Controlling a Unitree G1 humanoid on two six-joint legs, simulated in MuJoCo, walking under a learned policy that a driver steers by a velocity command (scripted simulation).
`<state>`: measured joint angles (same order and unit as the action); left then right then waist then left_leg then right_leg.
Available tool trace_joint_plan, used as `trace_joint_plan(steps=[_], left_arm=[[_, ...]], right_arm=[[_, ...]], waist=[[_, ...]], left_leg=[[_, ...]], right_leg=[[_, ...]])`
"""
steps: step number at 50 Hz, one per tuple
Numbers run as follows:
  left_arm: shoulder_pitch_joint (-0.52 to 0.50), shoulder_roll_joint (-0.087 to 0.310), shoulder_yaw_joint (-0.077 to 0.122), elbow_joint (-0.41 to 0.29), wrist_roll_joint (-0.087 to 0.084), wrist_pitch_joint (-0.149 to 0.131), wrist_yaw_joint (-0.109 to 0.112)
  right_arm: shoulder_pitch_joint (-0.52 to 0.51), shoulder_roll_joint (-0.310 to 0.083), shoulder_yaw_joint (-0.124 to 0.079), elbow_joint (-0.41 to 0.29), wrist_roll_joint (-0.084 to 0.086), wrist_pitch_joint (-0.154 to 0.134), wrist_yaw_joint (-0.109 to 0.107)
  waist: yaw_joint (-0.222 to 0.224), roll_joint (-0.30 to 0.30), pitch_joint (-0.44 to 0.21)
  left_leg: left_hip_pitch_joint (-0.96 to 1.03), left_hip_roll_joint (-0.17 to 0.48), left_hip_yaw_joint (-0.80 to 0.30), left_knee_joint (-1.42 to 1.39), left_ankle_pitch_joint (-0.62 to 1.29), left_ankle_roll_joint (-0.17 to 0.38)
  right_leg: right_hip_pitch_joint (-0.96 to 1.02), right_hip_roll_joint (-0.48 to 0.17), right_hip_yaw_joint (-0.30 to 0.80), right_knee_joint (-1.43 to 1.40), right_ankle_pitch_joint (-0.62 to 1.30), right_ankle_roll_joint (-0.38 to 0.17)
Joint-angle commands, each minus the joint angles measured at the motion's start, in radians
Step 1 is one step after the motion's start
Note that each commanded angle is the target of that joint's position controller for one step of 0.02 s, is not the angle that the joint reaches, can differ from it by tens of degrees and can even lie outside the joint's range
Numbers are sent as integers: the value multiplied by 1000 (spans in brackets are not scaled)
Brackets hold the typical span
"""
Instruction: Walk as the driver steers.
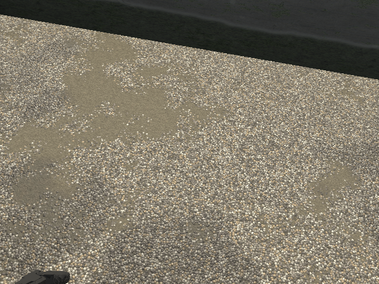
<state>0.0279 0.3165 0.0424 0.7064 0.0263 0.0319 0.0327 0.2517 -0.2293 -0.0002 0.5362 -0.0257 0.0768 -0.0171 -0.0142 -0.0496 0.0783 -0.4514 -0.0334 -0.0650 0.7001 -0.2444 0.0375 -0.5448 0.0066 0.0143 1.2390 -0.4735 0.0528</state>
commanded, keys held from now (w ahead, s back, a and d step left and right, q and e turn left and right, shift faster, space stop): w+q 0.56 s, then w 0.44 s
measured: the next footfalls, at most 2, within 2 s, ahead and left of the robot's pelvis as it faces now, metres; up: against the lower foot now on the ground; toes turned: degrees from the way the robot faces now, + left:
right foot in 0.20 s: +0.09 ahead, -0.13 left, +0.00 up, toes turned +12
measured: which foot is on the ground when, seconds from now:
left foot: down 0.00-1.00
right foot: up 0.00-0.18, down 0.20-1.00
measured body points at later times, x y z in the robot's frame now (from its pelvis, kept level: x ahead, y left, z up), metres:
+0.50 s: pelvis +0.04 +0.00 +0.01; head +0.04 +0.03 +0.46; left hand +0.16 +0.29 -0.07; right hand +0.33 -0.14 -0.01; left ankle +0.08 +0.11 -0.72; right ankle +0.05 -0.13 -0.72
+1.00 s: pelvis +0.06 +0.00 +0.02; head +0.06 +0.01 +0.47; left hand +0.19 +0.28 -0.02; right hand +0.37 -0.09 +0.00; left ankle +0.08 +0.11 -0.72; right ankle +0.05 -0.13 -0.72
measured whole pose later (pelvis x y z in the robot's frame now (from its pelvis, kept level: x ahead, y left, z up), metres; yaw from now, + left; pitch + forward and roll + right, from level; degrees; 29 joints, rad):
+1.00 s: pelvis +0.06 +0.00 +0.02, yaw +21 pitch +0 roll -1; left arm 0.13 0.28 -0.11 0.42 0.07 0.00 -0.01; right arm 0.00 -0.27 0.13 0.47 -0.03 0.04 0.05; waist 0.02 0.00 -0.01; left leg -0.31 -0.11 -0.20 0.50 -0.17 0.01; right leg -0.12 -0.06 -0.19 0.45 -0.32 0.02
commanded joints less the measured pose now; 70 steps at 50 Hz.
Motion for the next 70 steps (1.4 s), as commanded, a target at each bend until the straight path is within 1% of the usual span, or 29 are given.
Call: trace_joint_plan(steps=[1,3,4,6,7,8,9,10,11,12,13,14,15,17,20,21,23,24,26,27,29,31,32,34,37,40,50,69,70], left_arm=[[21,54,-7,-123,37,-10,7],[-23,10,-47,-143,35,-24,-15],[-42,8,-61,-146,35,-37,-28],[-31,30,-66,-139,24,-37,-45],[-17,29,-71,-146,31,-30,-50],[16,26,-75,-147,38,-29,-55],[35,37,-75,-150,52,-29,-57],[95,72,-65,-139,71,-29,-56],[68,120,-57,-145,73,-25,-57],[17,105,-58,-184,63,-16,-55],[-40,92,-60,-202,53,-10,-46],[-53,92,-61,-211,43,-7,-37],[-56,106,-59,-213,21,-9,-28],[-35,120,-59,-211,14,-19,-18],[-37,100,-71,-227,25,-19,-27],[-74,78,-82,-255,38,-18,-41],[-19,69,-84,-264,60,-24,-52],[-1,66,-85,-268,64,-28,-56],[13,52,-96,-278,67,-44,-58],[5,49,-97,-285,66,-48,-59],[9,56,-99,-295,66,-53,-60],[-11,55,-107,-313,60,-56,-60],[-18,59,-102,-318,53,-61,-58],[-18,63,-103,-332,50,-62,-51],[-9,61,-104,-349,44,-59,-42],[4,51,-116,-364,47,-54,-43],[15,60,-116,-395,44,-41,-31],[36,49,-118,-412,42,-17,-22],[3,39,-121,-411,21,-30,-14]], right_arm=[[-124,-130,-19,-153,-6,-21,-12],[-99,-149,-17,-143,-8,-8,-29],[-93,-166,-23,-150,-5,-5,-35],[-103,-190,-24,-150,0,2,-29],[-139,-176,-16,-160,0,2,-21],[-172,-165,-8,-170,5,3,-15],[-174,-154,-2,-173,11,3,-11],[-160,-122,8,-175,18,5,-14],[-135,-97,21,-191,36,0,-4],[-183,-140,15,-209,44,-9,4],[-219,-165,7,-212,47,-21,10],[-227,-156,12,-210,36,-27,12],[-219,-147,15,-217,26,-28,16],[-207,-129,22,-217,16,-29,18],[-194,-145,24,-226,12,-10,18],[-210,-133,32,-236,5,-12,32],[-231,-173,30,-244,-4,-12,36],[-241,-185,31,-250,-4,-12,37],[-278,-178,44,-263,0,-8,29],[-281,-181,45,-259,7,-6,30],[-294,-178,51,-257,7,-4,29],[-308,-175,58,-251,8,-6,30],[-329,-154,61,-251,12,-20,33],[-336,-146,67,-232,11,-36,39],[-358,-138,73,-213,8,-51,49],[-365,-140,81,-203,-1,-38,54],[-385,-138,89,-165,-4,-68,66],[-355,-135,98,-121,-13,-75,57],[-384,-101,109,-134,0,-84,48]], waist=[[53,200,-195],[39,150,-234],[17,143,-252],[-2,189,-245],[13,197,-222],[42,186,-206],[48,160,-197],[45,49,-223],[13,-136,-191],[29,-199,-113],[22,-163,-54],[17,-118,-53],[14,-87,-48],[16,-36,-68],[14,57,-78],[0,102,-42],[36,181,-153],[44,201,-198],[48,188,-252],[46,175,-260],[41,144,-276],[30,116,-269],[28,88,-258],[24,73,-241],[26,84,-203],[27,104,-179],[22,79,-202],[15,55,-195],[8,76,-157]], left_leg=[[145,195,-296,-258,312,191],[197,159,-277,-252,265,149],[221,159,-290,-254,211,153],[220,164,-376,-308,70,159],[167,153,-384,-324,37,157],[126,139,-391,-328,-25,139],[79,119,-391,-319,-68,112],[-8,84,-358,-229,-135,88],[-94,-1,-217,-133,-200,33],[-121,-6,-145,-52,-177,-9],[-111,10,-106,-25,-120,-31],[-60,24,-80,-7,-86,-38],[-40,31,-57,-51,-47,-34],[46,34,-29,-80,-21,-21],[48,50,-91,-149,-50,15],[3,61,-110,-169,83,25],[17,81,-195,-208,215,54],[29,91,-238,-226,240,72],[47,97,-293,-243,268,92],[47,97,-307,-244,278,95],[59,88,-310,-241,245,87],[55,83,-308,-256,202,68],[39,82,-295,-256,169,57],[23,71,-278,-265,157,40],[9,65,-276,-287,146,33],[26,64,-294,-307,158,36],[41,57,-259,-291,231,16],[69,56,-210,-256,291,-11],[55,71,-213,-246,334,-25]], right_leg=[[-34,-12,64,-26,34,17],[59,-14,59,-311,70,6],[99,0,43,-421,78,-8],[181,11,43,-532,102,-29],[241,16,17,-555,169,-31],[311,6,12,-657,230,-49],[393,-19,16,-705,279,-69],[534,-99,69,-711,394,-114],[508,-179,216,-804,209,-196],[420,-244,318,-919,65,-246],[367,-259,323,-961,32,-252],[334,-247,296,-967,35,-240],[336,-221,247,-959,18,-212],[318,-183,167,-933,37,-175],[336,-114,33,-844,81,-132],[356,-110,1,-806,188,-126],[448,-65,-71,-702,253,-96],[474,-53,-84,-670,247,-83],[512,-51,-86,-660,235,-66],[521,-55,-83,-657,242,-61],[526,-71,-78,-676,238,-59],[532,-95,-66,-706,235,-66],[554,-114,-55,-720,260,-72],[577,-134,-49,-748,268,-78],[585,-139,-52,-780,238,-78],[562,-127,-62,-807,176,-70],[594,-150,-62,-845,248,-78],[571,-153,-76,-864,319,-84],[559,-158,-78,-866,380,-75]])
Velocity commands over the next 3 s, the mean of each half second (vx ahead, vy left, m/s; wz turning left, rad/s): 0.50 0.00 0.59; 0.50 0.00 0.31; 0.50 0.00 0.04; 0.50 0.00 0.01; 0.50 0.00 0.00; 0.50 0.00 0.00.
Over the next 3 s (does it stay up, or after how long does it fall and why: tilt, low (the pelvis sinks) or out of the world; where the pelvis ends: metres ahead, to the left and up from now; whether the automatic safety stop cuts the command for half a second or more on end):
stays up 0.07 -0.05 0.03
